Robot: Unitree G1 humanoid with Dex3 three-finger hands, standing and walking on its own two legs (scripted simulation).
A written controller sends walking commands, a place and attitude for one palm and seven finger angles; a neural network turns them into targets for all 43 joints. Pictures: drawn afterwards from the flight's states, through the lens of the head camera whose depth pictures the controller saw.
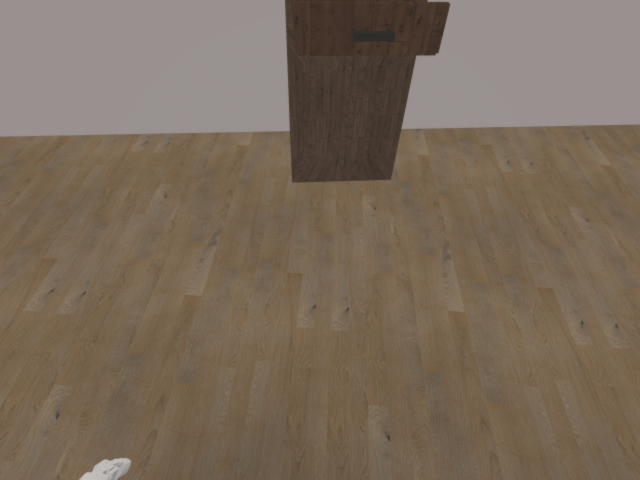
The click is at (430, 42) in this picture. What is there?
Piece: drawer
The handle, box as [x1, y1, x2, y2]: [352, 28, 394, 40]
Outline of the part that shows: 352,28 353,40 393,40 394,32 391,31 389,28 386,28 385,31 356,31 355,28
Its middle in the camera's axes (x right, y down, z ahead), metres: +0.15 -0.61 +1.14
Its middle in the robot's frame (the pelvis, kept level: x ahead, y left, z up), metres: +1.28 -0.08 +0.05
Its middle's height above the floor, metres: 0.82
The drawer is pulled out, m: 0.28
